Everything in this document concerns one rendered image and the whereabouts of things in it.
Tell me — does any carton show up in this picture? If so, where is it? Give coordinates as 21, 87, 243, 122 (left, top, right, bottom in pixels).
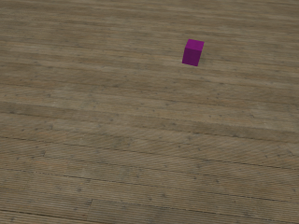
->
182, 39, 205, 66

